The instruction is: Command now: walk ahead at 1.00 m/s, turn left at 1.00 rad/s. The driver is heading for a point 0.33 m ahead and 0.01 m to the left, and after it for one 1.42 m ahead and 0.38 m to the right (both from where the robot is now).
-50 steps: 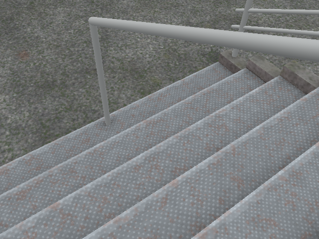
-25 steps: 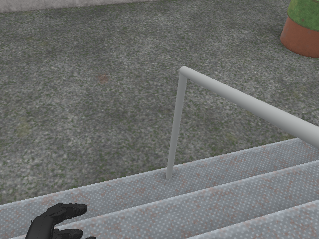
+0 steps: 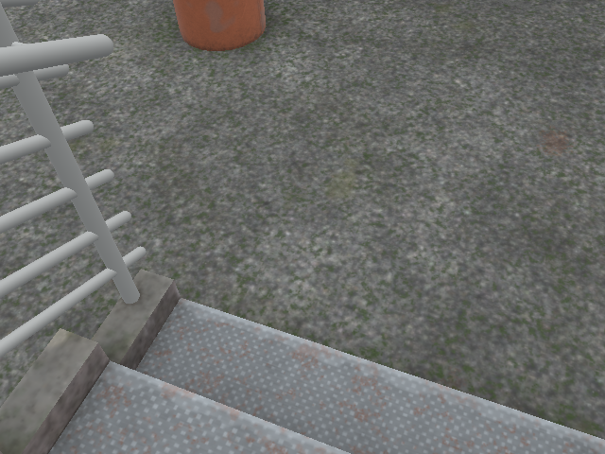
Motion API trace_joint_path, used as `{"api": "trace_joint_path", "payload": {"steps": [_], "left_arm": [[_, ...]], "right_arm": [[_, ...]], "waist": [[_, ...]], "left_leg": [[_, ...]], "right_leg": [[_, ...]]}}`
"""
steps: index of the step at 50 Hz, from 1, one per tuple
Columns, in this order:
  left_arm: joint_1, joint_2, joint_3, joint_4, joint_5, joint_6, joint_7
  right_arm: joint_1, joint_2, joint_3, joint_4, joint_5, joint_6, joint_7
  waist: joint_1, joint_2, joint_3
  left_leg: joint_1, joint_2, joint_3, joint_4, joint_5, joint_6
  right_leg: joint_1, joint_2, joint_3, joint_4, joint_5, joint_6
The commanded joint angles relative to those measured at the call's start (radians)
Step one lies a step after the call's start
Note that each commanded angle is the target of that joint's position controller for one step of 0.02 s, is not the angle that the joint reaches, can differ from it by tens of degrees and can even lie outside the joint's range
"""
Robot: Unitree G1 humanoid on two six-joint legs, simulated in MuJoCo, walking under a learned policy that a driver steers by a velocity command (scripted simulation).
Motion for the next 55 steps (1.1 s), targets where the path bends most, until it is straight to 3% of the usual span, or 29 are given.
{"api": "trace_joint_path", "payload": {"steps": [1,3,6,8,10,13,15,16,17,18,20,21,22,24,26,27,29,34,36,38,40,41,43,45,48,49,51,53,55], "left_arm": [[-0.18,0.21,0.017,-0.26,0.041,-0.026,-0.004],[-0.247,0.219,0.036,-0.308,0.037,-0.025,-0.016],[-0.167,0.178,0.04,-0.248,0.045,0.03,-0.014],[-0.193,0.153,0.04,-0.243,0.016,0.019,-0.055],[-0.29,0.105,0.017,-0.245,-0.011,0.014,-0.095],[-0.367,0.102,0.019,-0.265,-0.039,0.03,-0.112],[-0.108,0.175,0.066,-0.175,-0.031,0.033,-0.085],[0.268,0.213,0.092,-0.058,-0.008,0.033,-0.076],[0.319,0.177,0.075,-0.011,-0.033,0.026,-0.091],[0.148,0.145,0.035,-0.057,-0.02,0.013,-0.097],[0.028,0.296,0.093,-0.124,-0.013,-0.004,-0.071],[-0.045,0.265,0.087,-0.134,-0.003,-0.005,-0.059],[-0.043,0.246,0.075,-0.127,0.022,-0.036,-0.045],[-0.158,0.193,0.059,-0.153,0.005,-0.043,-0.018],[-0.138,0.268,0.086,-0.15,-0.038,-0.038,-0.042],[-0.093,0.197,0.075,-0.135,-0.055,-0.044,-0.035],[-0.016,0.093,0.052,-0.11,-0.049,-0.043,-0.052],[0.044,0.091,0.038,-0.055,0.001,0.01,-0.043],[0.003,0.146,0.055,-0.063,-0.02,0.015,-0.039],[-0.214,0.185,0.083,-0.13,-0.03,0.013,-0.052],[-0.027,0.095,0.052,-0.182,-0.077,0.019,-0.03],[-0.075,0.113,0.046,-0.166,-0.043,0.029,-0.021],[-0.309,0.155,0.074,-0.199,0.037,0.02,-0.054],[-0.422,0.118,0.074,-0.239,0.039,0.038,-0.094],[-0.432,0.086,0.062,-0.26,0.042,0.054,-0.131],[-0.501,0.079,0.063,-0.279,0.021,0.037,-0.14],[-0.546,0.018,0.036,-0.275,0.003,0.028,-0.169],[-0.505,0.05,0.034,-0.241,-0.018,0.045,-0.175],[-0.514,0.119,0.043,-0.226,0.028,0.058,-0.145]], "right_arm": [[0.484,-0.216,-0.076,0.104,0.015,0.003,-0.031],[0.219,-0.153,-0.061,0.049,-0.038,-0.024,-0.062],[0.062,-0.155,-0.05,0.009,-0.067,-0.077,-0.061],[0.139,-0.072,-0.033,0.067,-0.005,-0.102,-0.063],[0.192,-0.064,-0.025,0.097,0.023,-0.083,-0.065],[0.273,-0.055,-0.025,0.105,-0.031,-0.061,-0.034],[0.261,-0.095,-0.035,0.101,-0.062,-0.059,-0.042],[0.073,-0.108,-0.051,0.074,-0.043,-0.058,-0.054],[-0.017,0.019,-0.034,0.044,-0.044,-0.057,-0.06],[0.113,0.098,0.001,-0.074,-0.026,-0.085,-0.076],[0.137,0.016,0.019,-0.063,-0.087,-0.105,-0.05],[-0.026,-0.022,0.009,-0.07,-0.1,-0.094,-0.044],[-0.149,-0.001,0.018,-0.107,-0.094,-0.088,-0.03],[-0.166,-0.039,0.016,-0.096,-0.068,-0.064,-0.002],[-0.01,-0.033,0.014,0.007,-0.087,-0.047,0.014],[-0.073,-0.058,0.004,-0.006,-0.076,-0.051,-0.004],[-0.211,-0.033,0.005,-0.056,-0.055,-0.088,-0.018],[-0.19,0.056,0.016,-0.089,0.003,-0.086,-0.007],[-0.028,0.003,-0.008,-0.069,-0.017,-0.112,-0.028],[0.465,-0.087,-0.062,0.068,-0.023,-0.106,-0.041],[0.476,-0.107,-0.064,0.052,-0.073,-0.1,-0.017],[0.457,-0.11,-0.083,0.048,-0.057,-0.105,-0.013],[0.365,-0.028,-0.066,0.059,-0.058,-0.141,-0.018],[0.363,-0.013,-0.057,0.124,-0.029,-0.171,-0.027],[0.293,-0.085,-0.073,0.117,-0.002,-0.152,-0.043],[0.345,0.023,-0.051,0.163,-0.004,-0.167,-0.048],[0.286,0.059,-0.03,0.169,0.003,-0.173,-0.055],[0.259,-0.009,-0.036,0.157,-0.01,-0.16,-0.058],[0.357,-0.075,-0.039,0.181,-0.015,-0.136,-0.058]], "waist": [[-0.177,-0.183,-0.235],[-0.007,-0.198,0.001],[0.11,-0.164,0.045],[0.095,-0.187,-0.055],[0.022,-0.027,-0.033],[-0.044,0.069,0.056],[0.071,-0.016,0.014],[0.305,-0.064,-0.08],[0.332,-0.338,0.053],[0.051,-0.508,0.058],[0.002,-0.186,-0.113],[0.002,0.001,0.006],[0.002,0.001,0.103],[-0.057,-0.024,0.178],[-0.071,-0.167,0.038],[-0.039,-0.126,0.05],[0.062,-0.03,0.079],[0.113,-0.116,0.041],[0.031,-0.101,0.006],[-0.243,-0.087,-0.199],[-0.118,0.151,-0.35],[-0.144,0.141,-0.355],[-0.142,0.003,-0.125],[-0.073,-0.042,0.06],[-0.027,0.079,0.031],[-0.028,0.055,0.047],[0.007,0.003,0.023],[0.041,0.01,0.035],[0.02,-0.056,0.073]], "left_leg": [[0.954,0.413,-0.647,-0.034,0.458,0.285],[0.418,0.477,-0.882,-0.283,-0.203,0.247],[-0.278,0.312,-0.699,-0.153,0.163,0.182],[-0.263,0.109,-0.491,-0.046,-0.241,0.058],[-0.24,0.022,-0.342,0.041,-0.319,-0.021],[-0.124,0.09,-0.354,0.21,-0.206,-0.032],[0.002,0.123,-0.317,0.554,0.229,-0.017],[-0.156,0.112,-0.267,1.024,0.421,-0.061],[-0.446,-0.119,-0.137,1.599,-0.47,-0.088],[-0.793,-0.109,-0.259,1.619,-0.556,-0.078],[-0.861,0.094,-0.226,1.28,-0.434,-0.121],[-0.844,0.163,-0.243,1.161,-0.431,-0.158],[-0.868,0.212,-0.28,0.939,-0.254,-0.193],[-0.351,0.224,-0.239,0.329,0.119,-0.25],[-0.053,0.193,-0.179,0.409,0.185,-0.24],[-0.249,0.21,-0.232,0.356,0.398,-0.222],[-0.271,0.18,-0.182,0.011,0.594,-0.207],[0.122,0.074,-0.131,-0.23,0.49,-0.246],[0.26,0.105,-0.185,-0.354,0.489,-0.248],[0.789,0.255,-0.31,-0.315,0.548,-0.185],[1.165,0.537,-0.431,0.134,1.01,-0.147],[1.091,0.577,-0.556,0.055,0.655,-0.032],[0.632,0.526,-0.588,-0.146,0.185,0.0],[0.277,0.477,-0.462,-0.182,0.343,-0.052],[0.178,0.469,-0.299,-0.197,0.382,-0.078],[0.218,0.408,-0.226,-0.141,0.213,-0.14],[-0.079,0.26,0.02,-0.174,-0.141,-0.223],[-0.117,0.269,0.055,-0.123,-0.116,-0.22],[0.128,0.302,0.091,0.088,0.323,-0.219]], "right_leg": [[-0.894,-0.114,0.286,0.251,-0.061,0.027],[-0.83,-0.147,0.399,-0.296,0.098,0.012],[-0.188,-0.137,0.279,-0.553,0.479,0.058],[-0.076,-0.152,0.31,-0.877,1.005,0.019],[0.024,-0.101,0.195,-1.043,1.08,-0.021],[-0.02,-0.071,0.12,-1.071,0.925,-0.074],[0.138,-0.04,0.094,-1.185,0.665,-0.121],[0.445,-0.062,0.125,-1.163,0.751,-0.208],[0.404,-0.115,0.27,-1.227,0.83,-0.233],[0.537,-0.176,0.545,-1.035,1.29,-0.198],[0.51,-0.414,0.976,-1.372,0.312,-0.44],[0.262,-0.394,1.028,-1.433,0.002,-0.448],[0.155,-0.366,1.066,-1.409,-0.021,-0.437],[-0.327,-0.177,0.77,-1.506,0.067,-0.365],[-0.332,-0.178,0.672,-1.447,0.481,-0.372],[-0.126,-0.164,0.699,-1.336,0.563,-0.373],[-0.039,-0.057,0.594,-1.24,0.45,-0.325],[-0.044,0.013,0.564,-1.052,0.401,-0.24],[0.017,0.049,0.538,-0.811,0.549,-0.24],[-0.23,0.079,0.467,-0.228,0.41,-0.233],[-0.714,0.004,0.346,0.056,-0.055,-0.22],[-0.814,-0.025,0.299,0.088,0.0,-0.2],[-0.742,-0.115,0.336,-0.208,0.284,-0.188],[-0.618,-0.163,0.361,-0.525,0.381,-0.144],[-0.482,-0.131,0.209,-0.62,0.543,-0.138],[-0.553,-0.16,0.276,-0.768,0.808,-0.171],[-0.099,-0.079,0.134,-1.069,1.278,-0.2],[0.081,-0.025,0.043,-1.053,1.291,-0.191],[0.032,0.04,-0.046,-1.128,1.053,-0.211]]}}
